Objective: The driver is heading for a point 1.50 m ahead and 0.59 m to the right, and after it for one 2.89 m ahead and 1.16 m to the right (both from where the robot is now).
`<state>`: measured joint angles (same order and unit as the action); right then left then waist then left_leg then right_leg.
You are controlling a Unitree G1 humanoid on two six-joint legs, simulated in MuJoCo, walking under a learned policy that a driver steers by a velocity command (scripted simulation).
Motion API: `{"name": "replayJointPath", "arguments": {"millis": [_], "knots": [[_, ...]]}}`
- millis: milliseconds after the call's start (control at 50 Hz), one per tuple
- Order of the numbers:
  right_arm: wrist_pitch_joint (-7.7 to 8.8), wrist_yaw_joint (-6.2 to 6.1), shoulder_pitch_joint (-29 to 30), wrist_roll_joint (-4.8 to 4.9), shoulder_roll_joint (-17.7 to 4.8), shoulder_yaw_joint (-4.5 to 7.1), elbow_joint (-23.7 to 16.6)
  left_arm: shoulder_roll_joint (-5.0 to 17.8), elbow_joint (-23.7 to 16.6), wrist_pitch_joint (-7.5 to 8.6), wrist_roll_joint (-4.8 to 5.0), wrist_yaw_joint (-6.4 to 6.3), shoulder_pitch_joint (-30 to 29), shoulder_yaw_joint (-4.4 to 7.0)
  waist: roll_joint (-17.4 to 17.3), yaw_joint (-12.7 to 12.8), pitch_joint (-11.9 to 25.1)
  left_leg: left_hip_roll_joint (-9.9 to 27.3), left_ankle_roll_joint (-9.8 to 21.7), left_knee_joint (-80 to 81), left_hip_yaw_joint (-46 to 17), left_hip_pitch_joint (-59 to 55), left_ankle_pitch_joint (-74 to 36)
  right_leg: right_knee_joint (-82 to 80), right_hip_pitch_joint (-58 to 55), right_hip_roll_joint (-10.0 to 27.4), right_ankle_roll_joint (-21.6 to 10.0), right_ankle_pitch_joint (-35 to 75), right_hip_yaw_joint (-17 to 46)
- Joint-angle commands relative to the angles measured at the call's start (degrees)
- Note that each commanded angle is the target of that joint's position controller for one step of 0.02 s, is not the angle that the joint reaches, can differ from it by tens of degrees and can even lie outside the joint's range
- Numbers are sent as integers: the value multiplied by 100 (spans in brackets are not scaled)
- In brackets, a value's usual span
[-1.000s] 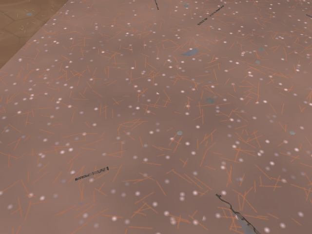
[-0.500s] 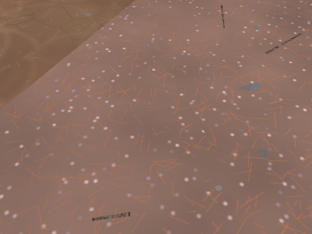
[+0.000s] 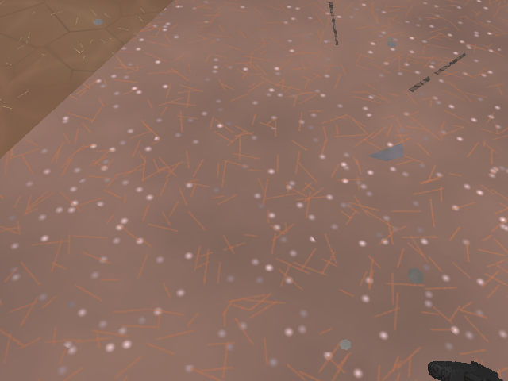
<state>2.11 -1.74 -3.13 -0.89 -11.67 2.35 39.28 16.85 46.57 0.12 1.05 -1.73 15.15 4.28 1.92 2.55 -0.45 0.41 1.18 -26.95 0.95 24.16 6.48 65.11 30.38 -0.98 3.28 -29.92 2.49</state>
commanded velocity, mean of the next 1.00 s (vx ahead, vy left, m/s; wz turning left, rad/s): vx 0.02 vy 0.00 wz -0.49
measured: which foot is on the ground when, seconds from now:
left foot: down 0.00-0.28, up 0.30-0.74, down 0.76-1.00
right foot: up 0.00-0.26, down 0.28-0.76, up 0.78-1.00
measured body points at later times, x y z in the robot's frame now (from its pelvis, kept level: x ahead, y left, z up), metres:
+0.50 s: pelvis +0.01 -0.05 +0.01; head +0.03 -0.09 +0.45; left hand +0.22 +0.18 -0.07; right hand +0.07 -0.37 -0.11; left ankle +0.07 +0.10 -0.65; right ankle +0.01 -0.14 -0.73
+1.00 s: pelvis +0.02 -0.02 +0.01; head +0.06 -0.02 +0.46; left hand +0.29 +0.14 -0.10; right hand +0.01 -0.33 -0.09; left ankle +0.08 +0.08 -0.73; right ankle -0.07 -0.14 -0.68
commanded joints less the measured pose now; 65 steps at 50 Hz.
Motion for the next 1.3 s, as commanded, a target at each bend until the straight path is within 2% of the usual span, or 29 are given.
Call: {"name": "replayJointPath", "arguments": {"millis": [20,120,180,260,280,300,320,340,380,460,560,660,740,760,780,800,820,860,880,980,1040,1080,1100,1120,1140,1160,1180,1220,1300], "knots": [[-36,-16,19,-85,-851,255,-238,324,-349,-235,-20,-66,501,151,-991,5,625,1458,1234,1132,-1001,-746,-868,476,375,341,182,561,-59],[-53,-96,16,-17,-1010,323,-104,149,-743,-235,-56,38,-70,60,-966,-118,743,1574,1287,1155,-415,-809,-874,-962,-125,506,45,1089,-205],[-109,-95,-77,54,-1219,394,-26,325,-901,-248,-45,147,-238,81,-1069,-172,812,1740,1193,1052,-318,-951,-683,-1663,-569,460,-114,1123,-374],[-203,-90,-285,209,-1147,401,156,475,-830,-275,-100,229,169,197,-834,4,751,1527,528,146,83,-732,257,-3381,-1722,90,-623,1751,-647],[-241,-63,-562,144,-904,359,246,828,-850,-266,-132,177,300,302,135,-80,510,1065,11,-1007,626,11,1064,-4159,-2189,639,-944,2610,346],[-247,-17,-635,-121,-640,269,28,1437,-1096,-275,-126,77,188,382,1899,-358,306,225,-560,-2858,909,1697,3137,-4282,-2747,2056,-1727,4425,2298],[-199,-72,87,-75,-926,356,-200,1479,-1195,-153,-355,142,360,378,1522,207,628,-22,-475,-3671,-120,1979,3183,-4734,-2229,2341,-2345,3819,2855],[-208,-117,248,62,-1093,419,-212,1348,-1222,-34,-397,170,138,345,955,80,459,74,-351,-3999,-384,1986,2619,-4798,-2068,1992,-2093,3185,2466],[-289,-210,-105,19,-1103,472,62,931,-1348,16,-137,101,-545,228,536,-256,457,199,-325,-3967,-511,1889,1684,-4671,-1922,1508,-1497,2756,1825],[-237,-175,-295,32,-951,447,49,739,-1452,-9,-115,-11,-543,145,494,-342,714,-6,-426,-3838,-519,1472,1037,-4533,-1912,1171,-1454,3161,1564],[-165,-101,25,70,-821,351,-80,905,-1509,-93,-80,-90,-355,238,651,-146,667,-119,-550,-2324,-645,1197,1077,-4441,-2162,1117,-1530,2653,1989],[-55,16,-30,137,-913,361,-99,977,-1632,-164,-67,-28,-465,294,759,-109,661,-305,-474,-1421,-670,417,1466,-4310,-1976,1028,-1615,2909,2557],[41,130,-506,159,-964,388,11,909,-1729,-232,49,-25,-755,281,719,-424,767,-297,-244,338,-516,-728,549,-3909,-1911,723,-1332,3321,2640],[39,135,-658,98,-1146,439,48,745,-1737,-238,37,-43,-632,238,498,-397,880,172,-68,606,-753,-1432,-43,-3617,-1489,493,-1067,2661,2413],[-5,109,-635,-14,-1469,490,-36,388,-1710,-230,-65,-26,-303,143,-749,-158,989,1349,417,767,-1846,-2076,-895,-2449,-707,-163,-719,790,1590],[-34,128,-606,-177,-1643,520,3,656,-1902,-151,-28,-22,-470,228,-2091,-118,582,2141,1437,927,-3084,-1761,-1760,-1457,330,-789,-399,-796,771],[-14,113,-379,-114,-1342,455,-158,1087,-1740,-100,-122,-14,-361,361,-1439,-163,530,2235,1666,898,-2938,-1644,-1702,-312,413,-457,-174,-649,911],[-43,68,-22,20,-1051,356,-247,959,-1432,-163,-71,-11,-198,379,-824,-34,426,1518,1177,699,-1944,-1550,-1415,290,386,-415,34,-16,850],[-50,59,1,91,-993,320,-233,814,-1410,-204,-86,-15,-193,332,-818,-80,366,1437,1154,658,-1792,-1581,-1594,450,462,-411,119,216,851],[-174,40,-174,42,-960,247,-114,153,-1518,-194,-92,49,-593,30,-1218,-278,537,977,1063,573,-1013,-1615,-1712,-1638,-587,9,250,425,82],[-232,67,-461,97,-1194,286,-26,293,-1480,-173,-32,71,-583,66,-1349,-403,502,1111,1139,461,-1220,-1601,-1530,-3003,-1248,-4,174,755,-215],[-207,82,-572,185,-1059,216,48,296,-1326,-151,-82,79,-310,75,-1155,-224,400,985,855,319,-1167,-1313,-1289,-4544,-2058,-44,-64,2033,-228],[-134,106,-753,141,-954,168,100,473,-1393,-143,-157,50,-284,85,-881,-272,529,895,487,241,-1116,-949,-844,-4552,-2682,298,-236,2709,238],[-37,162,-848,-44,-782,101,43,866,-1460,-155,-219,-7,-184,152,69,-468,773,495,112,-281,-660,-568,-32,-4142,-3127,1015,-506,4133,902],[1,158,-859,-44,-578,48,60,635,-1345,-133,-262,54,-456,87,969,-637,727,254,-178,10,-325,-965,887,-4113,-2224,1127,-909,3324,978],[-7,136,-576,-76,-845,88,100,286,-1483,-86,-242,122,-648,19,604,-423,485,215,-356,-66,-286,-1122,655,-4207,-1979,838,-872,2474,850],[-20,134,-427,-56,-868,108,116,204,-1416,-52,-279,138,-565,-6,463,-336,381,167,-375,-96,-241,-1106,483,-4225,-1885,683,-732,2039,749],[-92,96,-475,-23,-847,117,168,322,-1390,15,-244,139,-507,11,379,-327,80,182,-340,-111,-268,-1060,306,-4230,-1651,580,-619,1938,690],[-101,74,-625,10,-765,113,335,185,-1378,55,-225,105,-395,-45,210,-336,30,206,-325,-83,-289,-1133,231,-4160,-1583,507,-590,1971,627]]}}
Velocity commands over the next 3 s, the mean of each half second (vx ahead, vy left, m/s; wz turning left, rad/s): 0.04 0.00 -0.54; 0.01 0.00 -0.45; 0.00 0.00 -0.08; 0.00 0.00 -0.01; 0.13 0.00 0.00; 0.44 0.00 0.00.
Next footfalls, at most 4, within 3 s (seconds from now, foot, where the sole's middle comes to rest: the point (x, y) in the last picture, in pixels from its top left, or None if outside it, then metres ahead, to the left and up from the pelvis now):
0.28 right None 0.05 -0.15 -0.77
0.76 left None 0.12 0.06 -0.77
1.10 right None -0.04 -0.16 -0.77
2.90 right None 0.32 -0.35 -0.77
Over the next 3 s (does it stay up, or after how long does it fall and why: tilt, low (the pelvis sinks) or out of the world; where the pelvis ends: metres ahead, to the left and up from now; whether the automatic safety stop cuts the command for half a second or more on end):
stays up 0.25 -0.21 -0.01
